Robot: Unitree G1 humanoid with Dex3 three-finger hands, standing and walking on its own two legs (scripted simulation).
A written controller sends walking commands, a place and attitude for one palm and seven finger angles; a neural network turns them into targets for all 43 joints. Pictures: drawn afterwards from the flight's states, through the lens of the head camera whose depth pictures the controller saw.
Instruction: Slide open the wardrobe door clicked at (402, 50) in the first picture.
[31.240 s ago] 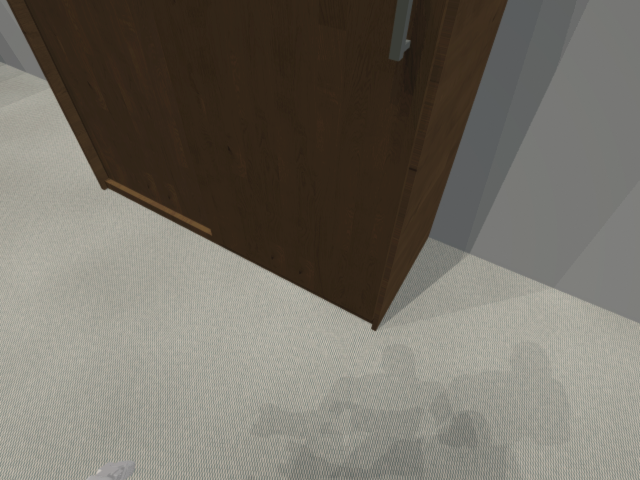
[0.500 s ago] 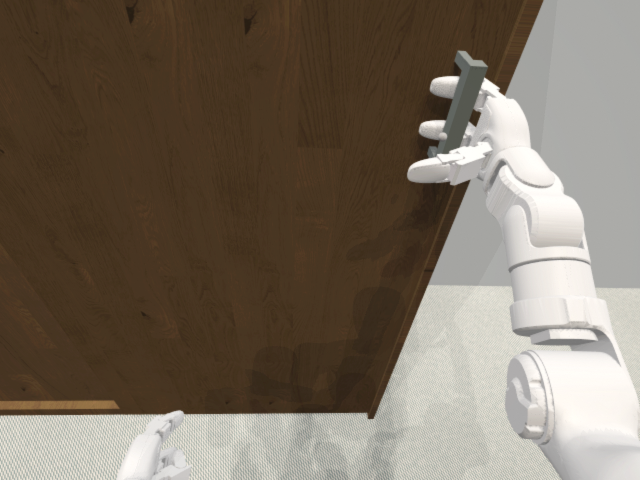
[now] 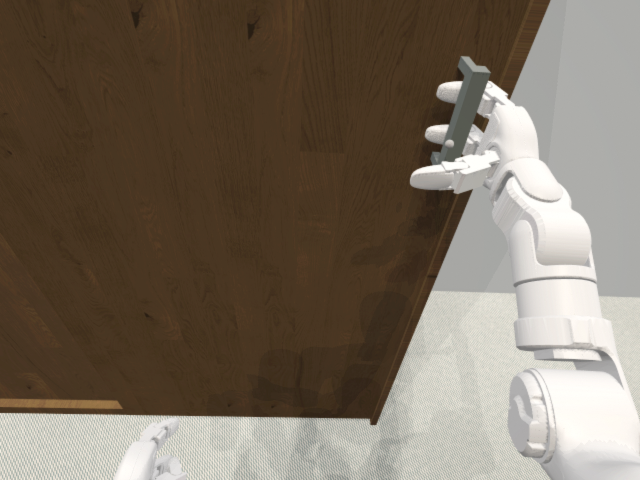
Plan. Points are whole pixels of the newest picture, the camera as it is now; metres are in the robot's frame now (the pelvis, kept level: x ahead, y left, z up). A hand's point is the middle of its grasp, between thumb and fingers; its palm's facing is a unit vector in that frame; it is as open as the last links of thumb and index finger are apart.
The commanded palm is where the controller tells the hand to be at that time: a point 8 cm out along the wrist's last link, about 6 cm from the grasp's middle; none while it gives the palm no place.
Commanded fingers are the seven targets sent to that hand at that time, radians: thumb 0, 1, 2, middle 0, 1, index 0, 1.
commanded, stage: grip the handle and tug to test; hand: right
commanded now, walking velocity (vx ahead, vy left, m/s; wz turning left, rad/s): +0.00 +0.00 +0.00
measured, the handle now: (453, 123) +0.47 -0.12 +0.26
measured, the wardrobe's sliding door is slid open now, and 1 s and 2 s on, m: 0.00 0.00 0.00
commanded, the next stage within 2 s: tug the door sideways, standing still in 1.28 s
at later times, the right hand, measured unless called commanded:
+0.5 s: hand (441, 141) +0.43 -0.10 +0.26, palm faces -0.06 +1.00 +0.00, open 6.2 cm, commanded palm +0.40 -0.15 +0.26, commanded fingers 0.00 -0.90 -0.90 0.45 1.40 0.45 1.40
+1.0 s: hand (439, 142) +0.43 -0.10 +0.26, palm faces -0.06 +1.00 +0.00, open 5.1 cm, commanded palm +0.39 -0.15 +0.26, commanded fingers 0.00 -0.90 -0.90 0.45 1.40 0.45 1.40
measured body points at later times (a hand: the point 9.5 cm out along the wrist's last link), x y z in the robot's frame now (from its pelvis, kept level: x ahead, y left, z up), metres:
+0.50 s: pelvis +0.00 +0.00 +0.00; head -0.02 +0.02 +0.45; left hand +0.14 +0.24 -0.11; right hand +0.42 -0.15 +0.26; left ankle -0.04 +0.11 -0.74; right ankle +0.00 -0.11 -0.74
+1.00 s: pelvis +0.01 +0.00 +0.00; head -0.01 +0.03 +0.45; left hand +0.17 +0.24 -0.10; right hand +0.43 -0.15 +0.26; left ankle -0.04 +0.11 -0.74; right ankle +0.00 -0.11 -0.74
